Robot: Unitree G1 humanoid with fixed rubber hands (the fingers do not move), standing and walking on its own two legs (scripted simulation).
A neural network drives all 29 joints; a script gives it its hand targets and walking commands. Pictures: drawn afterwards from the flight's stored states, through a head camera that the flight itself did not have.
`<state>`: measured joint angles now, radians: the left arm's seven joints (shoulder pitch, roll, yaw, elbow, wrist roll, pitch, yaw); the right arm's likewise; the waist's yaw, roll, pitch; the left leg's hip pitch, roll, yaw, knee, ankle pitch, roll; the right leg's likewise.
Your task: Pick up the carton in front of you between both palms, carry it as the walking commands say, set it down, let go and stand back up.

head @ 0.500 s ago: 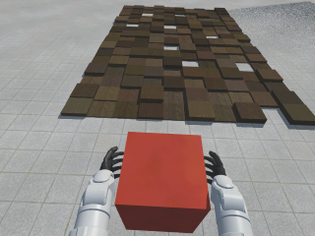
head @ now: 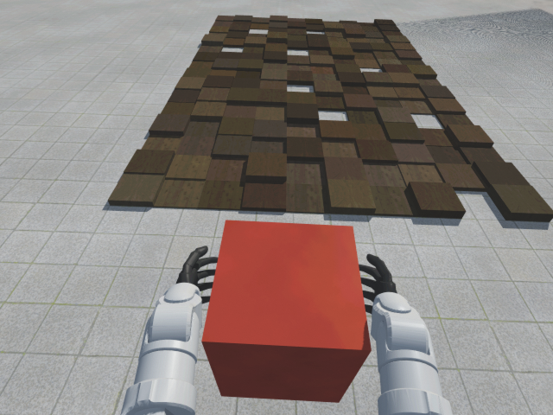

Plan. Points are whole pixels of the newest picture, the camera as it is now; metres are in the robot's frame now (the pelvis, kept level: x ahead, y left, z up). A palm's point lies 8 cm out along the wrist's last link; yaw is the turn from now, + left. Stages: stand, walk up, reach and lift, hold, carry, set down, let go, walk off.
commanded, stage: reach and lift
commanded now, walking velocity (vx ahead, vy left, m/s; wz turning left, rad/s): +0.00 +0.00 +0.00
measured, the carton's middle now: (284, 314) +0.31 +0.00 -0.05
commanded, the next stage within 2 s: hold in 0.52 s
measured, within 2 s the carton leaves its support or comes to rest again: neither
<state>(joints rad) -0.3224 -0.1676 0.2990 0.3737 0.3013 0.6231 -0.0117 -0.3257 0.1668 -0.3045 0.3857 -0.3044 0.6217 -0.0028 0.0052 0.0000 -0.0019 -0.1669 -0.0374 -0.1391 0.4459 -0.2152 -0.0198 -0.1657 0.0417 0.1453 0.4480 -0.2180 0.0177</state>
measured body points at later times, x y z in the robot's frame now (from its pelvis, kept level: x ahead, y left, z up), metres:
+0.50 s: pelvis +0.02 +0.00 +0.01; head -0.02 +0.00 +0.45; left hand +0.31 +0.15 +0.03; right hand +0.32 -0.15 +0.03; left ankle +0.02 +0.13 -0.74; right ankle +0.02 -0.13 -0.74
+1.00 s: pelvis +0.01 +0.00 +0.00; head -0.03 +0.01 +0.45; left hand +0.32 +0.15 +0.05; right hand +0.31 -0.15 +0.05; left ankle +0.02 +0.14 -0.74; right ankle +0.02 -0.14 -0.74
